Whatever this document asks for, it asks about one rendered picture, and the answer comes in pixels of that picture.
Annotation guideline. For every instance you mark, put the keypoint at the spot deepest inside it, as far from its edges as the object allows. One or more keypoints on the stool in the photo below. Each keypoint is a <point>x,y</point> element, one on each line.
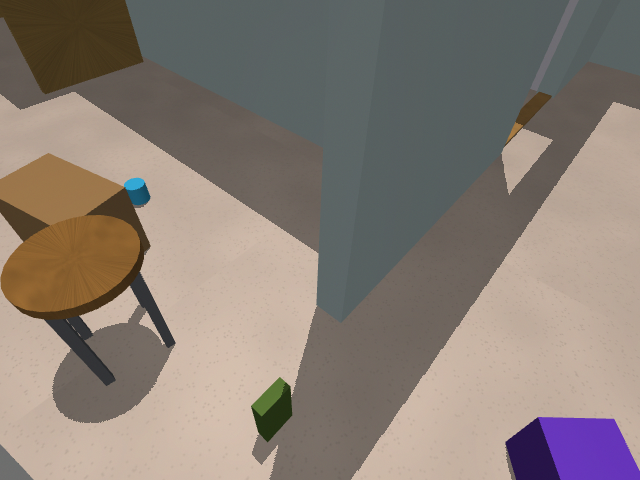
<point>76,266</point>

